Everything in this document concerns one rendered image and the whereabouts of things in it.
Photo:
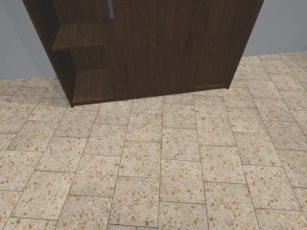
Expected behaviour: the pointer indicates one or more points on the wardrobe door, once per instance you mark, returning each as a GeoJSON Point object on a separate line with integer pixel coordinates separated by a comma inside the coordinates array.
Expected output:
{"type": "Point", "coordinates": [153, 46]}
{"type": "Point", "coordinates": [227, 26]}

